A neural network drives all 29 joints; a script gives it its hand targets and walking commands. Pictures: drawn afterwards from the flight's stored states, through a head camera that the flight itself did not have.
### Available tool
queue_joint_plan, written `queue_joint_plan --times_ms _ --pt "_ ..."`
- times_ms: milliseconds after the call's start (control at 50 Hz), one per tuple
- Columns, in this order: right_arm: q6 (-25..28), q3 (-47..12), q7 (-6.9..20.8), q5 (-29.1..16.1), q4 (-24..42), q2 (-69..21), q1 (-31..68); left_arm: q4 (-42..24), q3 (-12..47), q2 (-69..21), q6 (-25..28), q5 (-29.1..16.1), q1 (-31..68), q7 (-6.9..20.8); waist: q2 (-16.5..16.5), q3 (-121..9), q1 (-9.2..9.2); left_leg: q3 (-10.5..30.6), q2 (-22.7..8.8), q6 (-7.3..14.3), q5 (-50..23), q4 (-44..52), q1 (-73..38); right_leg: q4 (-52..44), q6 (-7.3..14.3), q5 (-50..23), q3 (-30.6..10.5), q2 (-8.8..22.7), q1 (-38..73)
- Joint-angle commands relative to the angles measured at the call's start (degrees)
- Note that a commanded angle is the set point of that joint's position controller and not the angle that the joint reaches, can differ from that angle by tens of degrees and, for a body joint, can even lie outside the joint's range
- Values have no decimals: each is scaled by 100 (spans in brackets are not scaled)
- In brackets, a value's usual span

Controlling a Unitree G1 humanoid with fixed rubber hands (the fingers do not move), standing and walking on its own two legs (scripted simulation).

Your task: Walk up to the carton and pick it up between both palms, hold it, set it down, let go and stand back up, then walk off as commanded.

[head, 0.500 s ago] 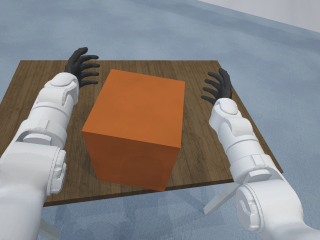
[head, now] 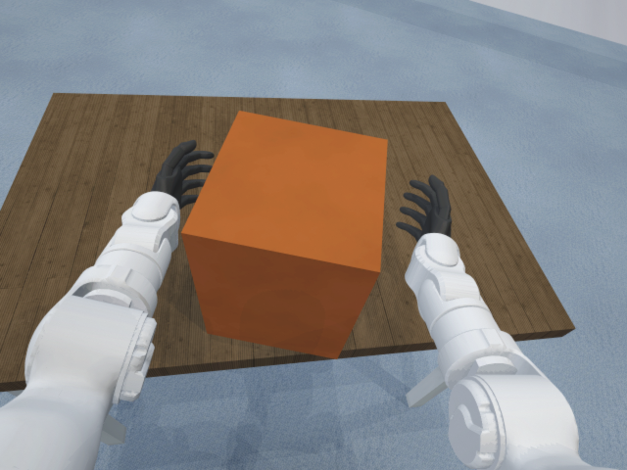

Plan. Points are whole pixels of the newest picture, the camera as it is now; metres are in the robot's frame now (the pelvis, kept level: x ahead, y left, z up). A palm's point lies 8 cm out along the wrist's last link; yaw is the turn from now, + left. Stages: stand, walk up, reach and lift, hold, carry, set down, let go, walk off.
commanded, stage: reach and lift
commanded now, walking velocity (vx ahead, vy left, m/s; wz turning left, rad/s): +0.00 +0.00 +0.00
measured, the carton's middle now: (291, 243) +0.44 -0.03 +0.02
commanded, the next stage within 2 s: none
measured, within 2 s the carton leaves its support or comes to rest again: neither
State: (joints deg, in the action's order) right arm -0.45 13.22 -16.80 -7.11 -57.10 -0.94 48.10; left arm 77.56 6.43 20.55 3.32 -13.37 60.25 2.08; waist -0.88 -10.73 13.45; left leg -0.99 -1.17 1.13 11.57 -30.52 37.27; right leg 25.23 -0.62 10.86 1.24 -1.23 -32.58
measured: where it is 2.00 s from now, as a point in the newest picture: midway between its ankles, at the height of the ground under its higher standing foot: outside the picture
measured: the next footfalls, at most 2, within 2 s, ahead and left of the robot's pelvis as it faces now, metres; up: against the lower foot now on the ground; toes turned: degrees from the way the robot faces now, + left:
none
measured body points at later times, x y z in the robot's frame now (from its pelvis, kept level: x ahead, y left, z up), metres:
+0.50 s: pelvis +0.00 +0.00 +0.00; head +0.09 +0.04 +0.44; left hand +0.51 +0.10 +0.07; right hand +0.41 -0.20 +0.05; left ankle +0.02 +0.10 -0.73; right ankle +0.00 -0.13 -0.73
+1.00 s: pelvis +0.01 +0.00 +0.01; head +0.10 +0.05 +0.45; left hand +0.50 +0.10 +0.07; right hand +0.40 -0.18 +0.06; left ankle +0.02 +0.10 -0.73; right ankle +0.00 -0.13 -0.73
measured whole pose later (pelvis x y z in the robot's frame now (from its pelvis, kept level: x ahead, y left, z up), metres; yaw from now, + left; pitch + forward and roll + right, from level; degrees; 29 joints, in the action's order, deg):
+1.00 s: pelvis +0.01 +0.00 +0.01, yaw +0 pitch +14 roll -2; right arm 16.8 44.0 -10.1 26.9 -57.7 -11.3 46.6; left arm 76.6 -26.7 8.8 10.9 23.1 61.5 4.2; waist -3.1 -3.4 10.1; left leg -1.0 -0.5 1.4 9.7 -24.2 28.4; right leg 17.3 -1.0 8.2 1.2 -0.7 -22.9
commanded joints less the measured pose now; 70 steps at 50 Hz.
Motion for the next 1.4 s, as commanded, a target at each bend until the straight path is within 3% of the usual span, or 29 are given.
queue_joint_plan --times_ms 0,80,140,200,320,400,500,580,660,760,860,960,1080,1220,1340,1380 --pt "522 183 95 149 482 1054 2860 -652 26 596 447 67 3765 -63 1449 -4038 147 290 -107 -625 -2183 -370 -3701 16 -92 -2055 424 -57 -166" --pt "728 134 159 70 161 1077 2755 -439 35 412 455 225 3598 -65 1608 -3924 113 343 -131 -782 -2703 -510 -3899 60 -60 -2037 512 -98 -365" --pt "831 68 167 3 63 1066 2802 -191 -33 365 429 299 3538 -38 1540 -3723 56 323 -137 -798 -2890 -529 -3843 48 -71 -2062 532 -108 -363" --pt "1012 52 210 -13 109 1002 2816 -397 -48 188 530 335 3492 -47 1573 -3904 17 335 -146 -849 -3324 -610 -3964 90 -78 -2227 559 -147 -427" --pt "1191 107 194 162 229 687 2987 -632 -314 -50 649 485 3625 -52 1233 -4041 -2 261 -113 -735 -3304 -642 -3768 104 -142 -2524 475 -146 -166" --pt "1291 282 137 414 389 515 3014 -1025 -520 -213 722 640 3624 -69 1106 -4295 73 240 -93 -674 -3342 -667 -3660 137 -193 -2869 417 -140 94" --pt "1311 631 63 973 368 65 3016 -859 -859 -519 654 1043 3500 22 834 -4126 109 107 -11 -530 -2654 -507 -3225 113 -249 -2983 353 -55 496" --pt "1462 942 31 1401 -7 -240 2892 -860 -1116 -882 578 1557 3386 63 1028 -3871 129 47 -39 -586 -2661 -381 -3385 -44 -258 -2854 407 -63 492" --pt "1632 1140 343 1981 -13 -1319 3190 -820 -1407 -1793 644 2128 3610 316 1131 -3791 -27 -62 13 -584 -2544 -284 -3370 -155 -209 -2721 426 31 746" --pt "1929 1574 1003 3308 22 -3224 3371 -224 -2161 -3433 853 3311 3505 795 1120 -3509 -190 -319 116 -531 -2266 129 -3218 -324 -212 -2786 450 110 1481" --pt "1907 1600 1410 3846 -356 -3762 2937 127 -2605 -4147 846 3951 3054 944 1241 -2786 -267 -397 46 -575 -2458 473 -3495 -614 -140 -2810 503 11 1834" --pt "1939 1627 1511 3940 -372 -3749 2716 -166 -2537 -4379 815 3990 2970 859 1163 -2715 -230 -391 -53 -635 -2754 551 -3916 -875 -81 -2502 637 -74 1671" --pt "1986 1443 1532 3946 -301 -3822 2430 -183 -2569 -4359 813 3989 2675 837 711 -2586 -250 -387 -133 -592 -3147 559 -4061 -880 -128 -2787 669 -94 1892" --pt "2257 1232 1443 3835 -539 -3887 2226 -258 -2270 -4594 847 3903 2327 842 749 -2494 -188 -288 -260 -709 -4316 347 -4446 -878 -116 -3172 735 -160 1771" --pt "2448 1063 1320 3633 -650 -3923 2221 -408 -1955 -4817 735 3771 2134 868 855 -2105 -159 -231 -261 -731 -4651 242 -4423 -886 -61 -3265 744 -132 1733" --pt "2475 1061 1288 3597 -598 -3949 2297 -435 -1930 -4819 705 3755 2184 889 833 -2121 -157 -275 -206 -683 -4366 304 -4263 -891 -58 -3324 726 -109 1867"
